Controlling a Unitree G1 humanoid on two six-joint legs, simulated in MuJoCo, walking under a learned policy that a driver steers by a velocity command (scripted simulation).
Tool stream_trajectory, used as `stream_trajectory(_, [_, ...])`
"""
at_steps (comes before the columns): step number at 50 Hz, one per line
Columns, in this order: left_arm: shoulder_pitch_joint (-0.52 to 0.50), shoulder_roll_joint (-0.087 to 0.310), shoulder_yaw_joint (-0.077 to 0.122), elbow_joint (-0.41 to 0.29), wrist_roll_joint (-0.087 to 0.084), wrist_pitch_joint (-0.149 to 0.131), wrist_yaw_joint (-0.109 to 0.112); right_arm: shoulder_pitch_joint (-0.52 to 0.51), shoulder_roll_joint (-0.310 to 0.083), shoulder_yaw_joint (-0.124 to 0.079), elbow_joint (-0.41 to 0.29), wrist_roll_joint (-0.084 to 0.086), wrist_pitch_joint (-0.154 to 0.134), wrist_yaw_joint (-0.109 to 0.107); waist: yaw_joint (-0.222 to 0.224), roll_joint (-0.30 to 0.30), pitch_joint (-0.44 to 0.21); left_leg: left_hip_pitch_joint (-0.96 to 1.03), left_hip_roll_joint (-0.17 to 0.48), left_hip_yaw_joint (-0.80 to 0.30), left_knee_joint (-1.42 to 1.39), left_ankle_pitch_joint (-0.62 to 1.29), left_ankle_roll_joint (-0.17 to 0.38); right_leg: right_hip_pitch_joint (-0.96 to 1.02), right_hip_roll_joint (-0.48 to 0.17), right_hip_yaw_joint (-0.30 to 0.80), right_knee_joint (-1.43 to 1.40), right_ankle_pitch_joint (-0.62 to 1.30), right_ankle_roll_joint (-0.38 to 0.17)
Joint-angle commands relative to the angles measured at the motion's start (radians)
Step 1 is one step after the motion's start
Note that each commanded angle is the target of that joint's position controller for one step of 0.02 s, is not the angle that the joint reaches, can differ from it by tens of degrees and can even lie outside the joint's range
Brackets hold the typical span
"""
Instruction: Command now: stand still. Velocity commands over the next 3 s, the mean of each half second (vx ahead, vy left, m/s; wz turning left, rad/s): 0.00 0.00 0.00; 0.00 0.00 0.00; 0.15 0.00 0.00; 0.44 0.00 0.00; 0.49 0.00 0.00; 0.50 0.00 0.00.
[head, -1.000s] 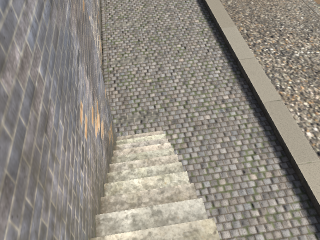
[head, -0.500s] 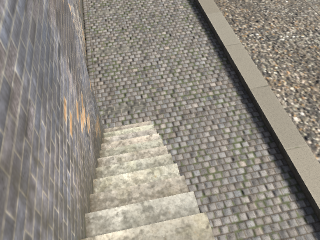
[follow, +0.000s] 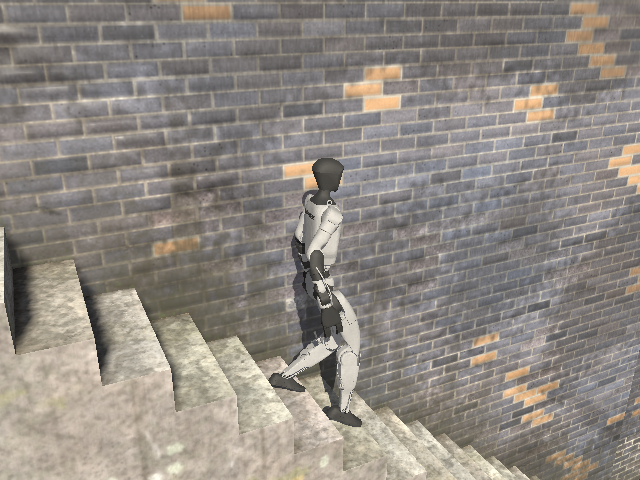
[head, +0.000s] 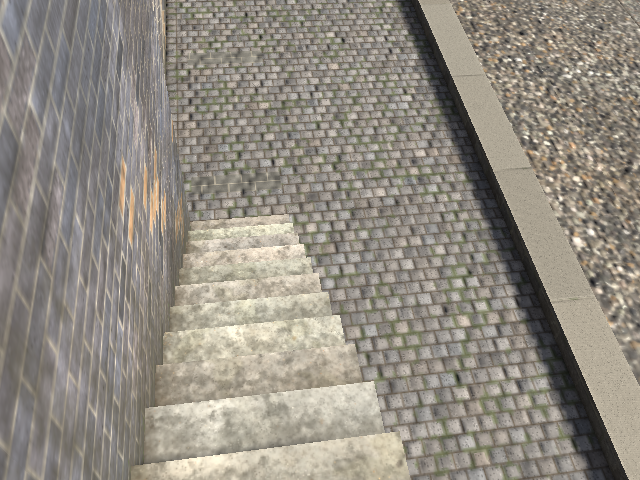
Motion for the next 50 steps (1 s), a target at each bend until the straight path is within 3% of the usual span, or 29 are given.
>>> stream_trajectory(1, [0.766,0.040,0.029,0.176,0.018,0.055,0.014,-0.304,-0.089,0.007,-0.073,-0.012,0.043,0.081,0.429,-0.114,-0.059,-0.655,-0.098,-0.101,0.675,-0.163,-0.044,0.848,-0.230,0.156,-0.227,0.336,-0.134])
stream_trajectory(2, [0.778,0.088,0.033,0.128,0.041,0.068,0.037,-0.429,-0.053,0.030,-0.132,-0.007,0.034,0.096,0.452,-0.077,-0.038,-0.830,-0.109,-0.212,0.801,-0.193,0.026,0.942,-0.284,0.193,-0.189,0.208,-0.165])
stream_trajectory(3, [0.688,0.099,0.005,0.103,0.047,0.066,0.047,-0.249,0.082,0.067,-0.101,-0.014,0.015,0.127,0.302,-0.041,-0.114,-0.861,-0.049,-0.309,0.725,-0.045,0.075,0.960,-0.370,0.269,0.105,0.396,-0.219])
stream_trajectory(5, [0.224,0.073,-0.055,-0.070,-0.037,0.041,0.025,0.012,0.060,0.067,-0.121,-0.095,0.007,0.142,0.007,-0.103,-0.057,-0.784,0.054,-0.276,0.410,-0.051,0.156,0.454,-0.430,0.194,0.142,0.188,-0.247])
stream_trajectory(6, [0.047,0.096,-0.064,-0.077,-0.010,0.032,-0.009,0.138,0.124,0.077,-0.087,-0.107,0.040,0.130,-0.112,-0.340,0.082,-0.624,0.160,-0.381,0.330,0.173,0.159,0.046,-0.490,0.243,0.021,-0.021,-0.156])
stream_trajectory(7, [0.112,0.034,-0.083,-0.111,-0.047,-0.007,0.007,0.202,-0.003,0.029,0.009,-0.068,0.016,0.123,-0.058,0.045,-0.010,-0.451,0.144,-0.181,0.080,0.523,0.108,-0.064,-0.254,0.038,0.122,-0.130,-0.068])
stream_trajectory(8, [0.012,0.096,-0.089,-0.087,-0.035,-0.020,0.003,0.218,0.068,0.047,0.021,-0.079,0.030,0.146,-0.145,-0.079,0.043,-0.091,0.196,-0.221,-0.097,0.798,0.066,-0.438,-0.228,0.013,0.221,-0.338,0.005])
stream_trajectory(10, [-0.061,0.243,-0.060,-0.096,0.035,-0.052,-0.010,0.384,-0.003,0.015,0.052,-0.077,0.013,0.160,-0.211,-0.075,0.055,0.300,0.066,-0.025,0.001,0.820,0.035,-0.769,-0.171,-0.103,0.401,-0.397,0.052])
stream_trajectory(11, [-0.218,0.258,-0.056,-0.146,0.032,-0.049,-0.039,0.543,-0.020,-0.003,0.116,-0.082,-0.006,0.147,-0.316,0.016,0.021,0.423,0.055,-0.024,-0.172,0.736,0.035,-0.799,-0.178,-0.107,0.547,-0.498,0.085])
stream_trajectory(12, [-0.335,0.265,-0.036,-0.230,-0.024,-0.037,-0.063,0.750,-0.053,-0.024,0.191,-0.115,-0.039,0.122,-0.415,0.214,0.012,0.493,0.073,-0.074,-0.544,0.767,0.026,-0.794,-0.112,-0.072,0.897,-0.871,0.134])
stream_trajectory(13, [-0.111,0.191,-0.018,-0.248,-0.055,0.005,-0.087,0.607,-0.260,-0.060,0.201,-0.108,-0.068,0.093,-0.228,0.433,0.042,0.337,0.095,-0.295,-0.722,1.387,0.150,-0.690,0.079,0.061,1.156,-1.264,0.069])
stream_trajectory(14, [0.050,0.032,-0.043,-0.295,-0.056,0.001,-0.119,0.322,-0.319,-0.019,0.006,-0.030,-0.072,0.133,-0.021,0.412,-0.121,0.145,0.349,-0.962,-1.014,0.804,0.332,-0.651,0.133,0.209,1.148,-1.220,0.044])
stream_trajectory(15, [0.021,0.005,-0.064,-0.300,-0.073,0.019,-0.102,0.189,-0.203,0.030,-0.022,0.019,-0.076,0.144,-0.020,0.413,0.049,-0.001,0.390,-1.009,-0.994,0.459,0.487,-0.794,0.076,0.244,1.139,-1.198,0.025])
stream_trajectory(16, [-0.001,-0.028,-0.087,-0.303,-0.071,0.042,-0.070,0.061,-0.101,0.073,-0.045,0.053,-0.078,0.138,0.017,0.383,0.027,-0.034,0.419,-0.962,-0.909,0.353,0.494,-0.852,-0.014,0.268,1.191,-1.127,0.038])
stream_trajectory(18, [0.145,-0.080,-0.125,-0.294,-0.048,0.053,-0.016,-0.074,0.039,0.137,-0.042,0.016,-0.072,0.112,0.154,0.066,-0.134,-0.210,0.412,-0.744,-0.730,0.546,0.398,-0.606,-0.118,0.305,1.110,-0.937,0.111])
stream_trajectory(19, [0.157,-0.113,-0.144,-0.280,-0.031,0.064,-0.007,-0.118,0.070,0.150,-0.024,-0.028,-0.056,0.080,0.195,-0.038,-0.031,-0.455,0.313,-0.616,-0.733,0.221,0.305,-0.413,-0.095,0.204,1.035,-0.567,0.122])
stream_trajectory(20, [0.267,-0.057,-0.124,-0.240,-0.032,0.072,-0.010,-0.228,0.045,0.162,-0.045,-0.017,-0.063,0.069,0.295,0.027,-0.016,-0.750,0.248,-0.466,-0.679,0.165,0.236,-0.044,-0.081,0.161,1.032,-0.427,0.157])
stream_trajectory(21, [0.228,0.130,-0.074,-0.223,-0.003,0.081,-0.005,-0.170,0.017,0.149,-0.072,0.002,-0.083,0.013,0.193,0.067,0.044,-0.639,0.174,-0.306,-0.468,-0.084,0.221,-0.248,-0.078,0.168,0.859,-0.243,0.180])
stream_trajectory(22, [0.158,0.135,-0.074,-0.243,-0.017,0.080,-0.014,-0.078,0.049,0.172,-0.009,0.016,-0.087,-0.004,0.145,0.106,-0.018,-0.553,0.180,-0.290,-0.440,-0.039,0.181,-0.207,-0.064,0.155,0.803,-0.365,0.183])
stream_trajectory(23, [-0.024,0.013,-0.090,-0.241,-0.072,0.137,-0.008,-0.269,-0.053,0.097,-0.011,0.086,-0.041,-0.075,0.133,0.148,-0.113,-0.401,0.161,-0.215,-0.485,-0.037,0.131,-0.059,0.020,0.106,0.696,-0.308,0.122])
stream_trajectory(26, [-0.314,0.030,-0.080,-0.314,-0.098,0.146,0.004,-0.015,-0.010,0.106,0.020,0.042,0.026,-0.088,-0.085,-0.030,0.037,-0.270,0.096,-0.023,-0.501,0.149,0.049,-0.227,0.051,0.098,0.475,-0.515,0.166])
stream_trajectory(28, [-0.270,0.009,-0.072,-0.307,-0.075,0.140,-0.002,0.001,0.000,0.087,0.084,0.051,0.051,-0.078,-0.080,0.101,0.032,-0.218,0.126,-0.086,-0.471,0.267,0.129,-0.209,0.027,0.133,0.482,-0.409,0.124])
stream_trajectory(31, [-0.246,0.040,-0.054,-0.271,-0.058,0.146,0.000,0.020,-0.007,0.082,0.141,0.038,0.043,-0.067,-0.070,0.001,0.011,-0.134,0.112,-0.037,-0.477,0.216,0.124,-0.186,0.058,0.114,0.414,-0.388,0.119])
stream_trajectory(32, [-0.066,0.092,-0.054,-0.285,-0.058,0.097,-0.054,0.036,0.086,0.117,0.136,-0.100,0.004,0.016,0.034,0.054,0.100,-0.156,0.179,-0.112,-0.358,0.169,0.109,-0.341,-0.042,0.142,0.492,-0.373,0.054])
stream_trajectory(33, [-0.060,0.104,-0.058,-0.286,-0.090,0.078,-0.031,0.020,0.095,0.117,0.127,-0.081,-0.012,0.033,0.061,-0.085,0.036,-0.139,0.111,-0.059,-0.236,0.166,0.079,-0.366,-0.068,0.208,0.418,-0.464,0.031])
stream_trajectory(39, [0.049,0.042,-0.145,-0.316,-0.101,0.066,0.013,-0.187,-0.029,0.065,0.040,-0.073,-0.027,0.027,0.123,-0.116,-0.131,-0.388,0.123,-0.115,-0.346,0.403,0.058,-0.085,-0.158,0.402,0.482,-0.718,-0.062])
stream_trajectory(40, [-0.092,-0.021,-0.119,-0.256,-0.051,0.092,0.020,-0.224,-0.089,0.044,0.090,0.070,-0.011,-0.042,0.060,0.087,-0.085,-0.309,0.065,-0.017,-0.578,0.423,0.047,-0.007,-0.005,0.170,0.520,-0.767,0.034])
stream_trajectory(43, [-0.242,0.048,-0.070,-0.260,-0.071,0.112,0.001,0.038,0.008,0.071,0.165,0.045,0.048,-0.073,-0.106,-0.006,-0.051,0.093,0.107,-0.047,-0.461,0.266,0.118,-0.363,0.030,0.105,0.411,-0.333,0.100])
stream_trajectory(50, [-0.192,0.002,-0.070,-0.242,-0.053,0.157,-0.005,-0.041,-0.051,0.073,0.130,0.063,0.018,-0.067,0.001,0.054,0.033,-0.074,0.146,-0.123,-0.589,0.239,0.146,-0.156,0.066,0.115,0.387,-0.279,0.076])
